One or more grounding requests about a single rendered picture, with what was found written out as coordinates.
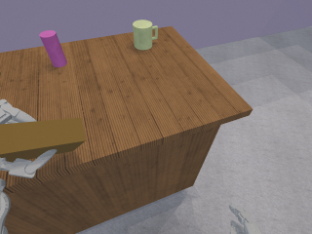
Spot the left robot hand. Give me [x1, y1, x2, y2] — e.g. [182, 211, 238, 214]
[0, 98, 57, 178]

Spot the left robot forearm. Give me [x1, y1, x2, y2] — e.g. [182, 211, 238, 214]
[0, 178, 11, 234]

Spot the table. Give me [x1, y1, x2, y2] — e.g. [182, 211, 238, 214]
[0, 26, 253, 234]

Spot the right robot hand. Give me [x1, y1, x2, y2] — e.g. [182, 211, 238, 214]
[229, 203, 262, 234]

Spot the sponge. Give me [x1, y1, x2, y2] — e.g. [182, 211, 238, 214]
[0, 117, 86, 163]

